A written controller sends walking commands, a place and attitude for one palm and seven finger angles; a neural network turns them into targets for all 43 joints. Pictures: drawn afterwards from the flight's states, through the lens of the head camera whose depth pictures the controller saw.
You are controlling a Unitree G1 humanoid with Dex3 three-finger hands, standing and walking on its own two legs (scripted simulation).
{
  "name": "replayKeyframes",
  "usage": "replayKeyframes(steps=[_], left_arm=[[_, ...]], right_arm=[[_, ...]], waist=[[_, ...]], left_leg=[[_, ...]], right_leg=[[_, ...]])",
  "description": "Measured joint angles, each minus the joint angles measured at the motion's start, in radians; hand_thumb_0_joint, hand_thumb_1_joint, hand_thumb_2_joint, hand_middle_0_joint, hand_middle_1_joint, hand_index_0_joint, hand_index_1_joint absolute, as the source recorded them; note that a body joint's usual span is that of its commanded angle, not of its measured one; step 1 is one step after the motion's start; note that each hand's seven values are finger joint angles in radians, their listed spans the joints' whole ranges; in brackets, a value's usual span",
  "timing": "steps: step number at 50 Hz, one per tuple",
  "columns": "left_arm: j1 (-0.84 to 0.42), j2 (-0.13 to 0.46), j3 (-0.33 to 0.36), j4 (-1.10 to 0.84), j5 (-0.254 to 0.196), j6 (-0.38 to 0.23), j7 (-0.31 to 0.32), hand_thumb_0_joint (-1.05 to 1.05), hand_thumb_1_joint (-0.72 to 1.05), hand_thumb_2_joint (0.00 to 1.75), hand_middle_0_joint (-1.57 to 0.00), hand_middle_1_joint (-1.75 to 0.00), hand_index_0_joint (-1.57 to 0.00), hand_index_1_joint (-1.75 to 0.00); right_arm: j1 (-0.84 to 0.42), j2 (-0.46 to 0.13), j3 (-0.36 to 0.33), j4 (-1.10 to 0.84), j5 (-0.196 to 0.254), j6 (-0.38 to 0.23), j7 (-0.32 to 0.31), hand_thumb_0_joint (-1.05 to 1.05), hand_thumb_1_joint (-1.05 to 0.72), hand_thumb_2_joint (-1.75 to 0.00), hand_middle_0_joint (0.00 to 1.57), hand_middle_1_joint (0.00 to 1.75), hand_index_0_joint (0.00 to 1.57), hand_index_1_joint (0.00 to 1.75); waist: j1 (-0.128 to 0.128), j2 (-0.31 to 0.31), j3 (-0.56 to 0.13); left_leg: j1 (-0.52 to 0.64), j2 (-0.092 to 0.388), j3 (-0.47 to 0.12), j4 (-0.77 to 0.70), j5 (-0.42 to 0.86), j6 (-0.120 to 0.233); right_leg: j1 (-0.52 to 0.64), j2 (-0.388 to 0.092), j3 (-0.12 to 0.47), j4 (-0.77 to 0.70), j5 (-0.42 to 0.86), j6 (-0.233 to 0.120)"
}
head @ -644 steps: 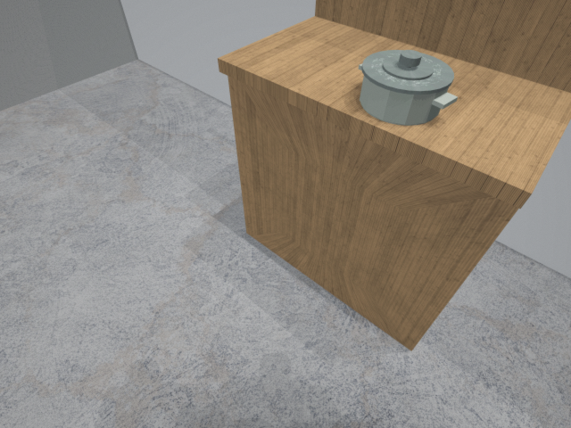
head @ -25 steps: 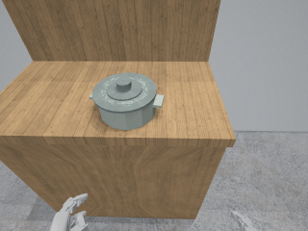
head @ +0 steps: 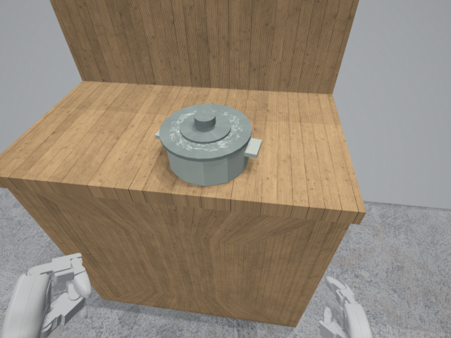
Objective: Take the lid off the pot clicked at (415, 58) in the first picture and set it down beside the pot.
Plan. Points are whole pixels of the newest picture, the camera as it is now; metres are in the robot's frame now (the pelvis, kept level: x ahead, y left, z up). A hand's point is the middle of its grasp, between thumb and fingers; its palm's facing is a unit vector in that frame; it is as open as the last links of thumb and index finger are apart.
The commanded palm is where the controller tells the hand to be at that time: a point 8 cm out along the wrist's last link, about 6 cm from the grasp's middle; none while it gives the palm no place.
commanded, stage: raise the hand higher, near the body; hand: left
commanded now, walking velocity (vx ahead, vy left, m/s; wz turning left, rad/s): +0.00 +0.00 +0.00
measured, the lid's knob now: (205, 118) +0.49 +0.12 +0.16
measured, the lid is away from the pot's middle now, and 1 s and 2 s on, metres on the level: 0.00 0.00 0.00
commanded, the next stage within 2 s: reach forward and open the fingers in 0.78 s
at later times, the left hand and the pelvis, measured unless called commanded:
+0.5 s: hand (71, 254) +0.17 +0.24 +0.15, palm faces +0.36 -0.82 -0.44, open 3.1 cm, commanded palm +0.11 +0.27 +0.18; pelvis +0.01 +0.00 +0.00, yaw -1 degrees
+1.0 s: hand (65, 217) +0.19 +0.23 +0.20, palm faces +0.42 -0.51 -0.75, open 3.0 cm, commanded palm +0.15 +0.26 +0.23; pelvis +0.00 +0.00 +0.00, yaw -1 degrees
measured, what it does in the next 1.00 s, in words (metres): stands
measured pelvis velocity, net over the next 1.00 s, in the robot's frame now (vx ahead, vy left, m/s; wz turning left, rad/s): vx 0.00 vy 0.00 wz -0.02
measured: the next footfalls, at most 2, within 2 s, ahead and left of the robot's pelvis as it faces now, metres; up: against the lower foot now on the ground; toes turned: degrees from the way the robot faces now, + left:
none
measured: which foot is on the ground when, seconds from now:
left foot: down 0.00-1.00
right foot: down 0.00-1.00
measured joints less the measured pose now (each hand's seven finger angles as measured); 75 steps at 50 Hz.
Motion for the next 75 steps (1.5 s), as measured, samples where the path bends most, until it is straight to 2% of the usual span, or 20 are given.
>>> replayKeyframes(steps=[5, 21, 32, 45, 48, 51, 54, 56, 59, 63, 70, 75], left_arm=[[0.008, 0.019, 0.047, -0.043, 0.0, -0.017, 0.002, 0.01, 0.89, 0.89, -1.28, -1.48, -1.28, -1.48], [-0.026, 0.041, 0.099, -0.134, -0.008, -0.048, 0.006, 0.01, 0.89, 0.89, -1.3, -1.5, -1.31, -1.5], [-0.09, 0.048, 0.13, -0.179, -0.019, -0.063, 0.003, 0.01, 0.89, 0.89, -1.31, -1.5, -1.31, -1.5], [-0.191, 0.057, 0.162, -0.212, -0.031, -0.095, 0.003, 0.01, 0.89, 0.89, -1.31, -1.5, -1.31, -1.5], [-0.223, 0.121, 0.139, -0.255, 0.209, -0.002, 0.037, 0.01, 0.88, 0.9, -1.31, -1.49, -1.31, -1.49], [-0.222, 0.204, 0.115, -0.292, 0.409, 0.096, 0.045, 0.01, 0.85, 0.92, -1.3, -1.45, -1.3, -1.45], [-0.231, 0.291, 0.097, -0.291, 0.547, 0.167, 0.014, 0.01, 0.8, 0.96, -1.29, -1.39, -1.29, -1.39], [-0.266, 0.337, 0.08, -0.252, 0.611, 0.192, -0.023, 0.0, 0.76, 0.99, -1.28, -1.34, -1.28, -1.34], [-0.341, 0.367, 0.045, -0.183, 0.659, 0.218, -0.099, 0.0, 0.68, 1.04, -1.27, -1.25, -1.27, -1.25], [-0.439, 0.373, -0.007, -0.116, 0.686, 0.224, -0.202, 0.0, 0.57, 1.12, -1.24, -1.12, -1.24, -1.12], [-0.583, 0.426, -0.05, -0.027, 0.712, 0.197, -0.345, 0.0, 0.34, 1.26, -1.18, -0.88, -1.18, -0.88], [-0.668, 0.432, -0.068, 0.019, 0.714, 0.194, -0.413, 0.0, 0.17, 1.36, -1.13, -0.7, -1.13, -0.7]], right_arm=[[0.008, 0.003, -0.006, 0.027, 0.004, -0.001, -0.002, 0.02, -0.9, -0.9, 0.21, 0.3, 0.21, 0.3], [-0.024, -0.036, -0.04, 0.013, 0.01, -0.015, -0.016, 0.02, -0.91, -0.9, 0.21, 0.3, 0.2, 0.3], [-0.035, -0.023, -0.023, 0.003, 0.006, -0.005, -0.004, 0.01, -0.91, -0.9, 0.21, 0.3, 0.2, 0.3], [-0.022, -0.023, -0.009, 0.023, 0.001, 0.004, 0.006, 0.01, -0.9, -0.9, 0.21, 0.3, 0.21, 0.3], [-0.013, -0.044, -0.004, -0.013, -0.01, 0.063, 0.025, 0.01, -0.9, -0.9, 0.21, 0.3, 0.2, 0.3], [-0.035, -0.07, -0.007, -0.048, -0.009, 0.147, 0.052, 0.01, -0.9, -0.9, 0.21, 0.3, 0.21, 0.3], [-0.067, -0.094, -0.011, -0.066, 0.006, 0.216, 0.063, 0.01, -0.9, -0.9, 0.21, 0.3, 0.2, 0.3], [-0.086, -0.106, -0.015, -0.063, 0.017, 0.243, 0.062, 0.01, -0.9, -0.9, 0.21, 0.3, 0.2, 0.3], [-0.111, -0.117, -0.018, -0.054, 0.037, 0.257, 0.06, 0.02, -0.91, -0.9, 0.21, 0.3, 0.2, 0.3], [-0.13, -0.117, -0.012, -0.044, 0.048, 0.246, 0.05, 0.02, -0.91, -0.9, 0.2, 0.3, 0.2, 0.3], [-0.153, -0.098, 0.012, -0.035, 0.049, 0.235, 0.048, 0.01, -0.91, -0.9, 0.2, 0.3, 0.2, 0.3], [-0.15, -0.1, 0.017, -0.037, 0.049, 0.231, 0.053, 0.01, -0.91, -0.9, 0.21, 0.3, 0.2, 0.3]], waist=[[-0.006, 0.01, 0.003], [0.001, 0.002, 0.002], [0.01, 0.005, 0.006], [0.006, 0.011, 0.022], [0.013, 0.009, -0.001], [0.014, 0.025, -0.01], [0.016, 0.048, -0.014], [0.019, 0.062, -0.016], [0.023, 0.08, -0.02], [0.026, 0.091, -0.022], [0.021, 0.091, -0.013], [0.017, 0.093, -0.004]], left_leg=[[0.008, 0.002, 0.009, -0.006, -0.003, 0.001], [0.025, 0.01, 0.021, -0.016, -0.011, -0.001], [0.035, 0.011, 0.021, -0.019, -0.01, -0.002], [0.043, 0.009, 0.025, -0.029, 0.0, 0.0], [-0.005, 0.004, 0.025, -0.003, -0.003, 0.0], [-0.05, 0.0, 0.029, 0.03, -0.01, 0.002], [-0.082, -0.002, 0.028, 0.056, -0.015, 0.006], [-0.093, -0.005, 0.023, 0.063, -0.012, 0.008], [-0.097, -0.012, 0.015, 0.059, -0.001, 0.01], [-0.085, -0.019, 0.004, 0.036, 0.019, 0.011], [-0.063, -0.018, -0.005, -0.002, 0.052, 0.008], [-0.063, -0.017, -0.006, -0.019, 0.072, 0.008]], right_leg=[[0.003, 0.001, 0.009, -0.003, -0.001, 0.001], [0.019, 0.008, 0.021, -0.02, 0.0, -0.001], [0.03, 0.009, 0.021, -0.028, 0.003, -0.002], [0.036, 0.006, 0.024, -0.033, 0.012, 0.001], [-0.021, 0.001, 0.023, 0.014, -0.003, 0.001], [-0.073, -0.003, 0.026, 0.062, -0.019, 0.002], [-0.105, -0.005, 0.026, 0.09, -0.025, 0.005], [-0.115, -0.008, 0.02, 0.099, -0.026, 0.007], [-0.117, -0.014, 0.011, 0.099, -0.021, 0.01], [-0.103, -0.02, 0.0, 0.082, -0.009, 0.011], [-0.082, -0.019, -0.009, 0.049, 0.019, 0.007], [-0.084, -0.018, -0.01, 0.038, 0.037, 0.007]])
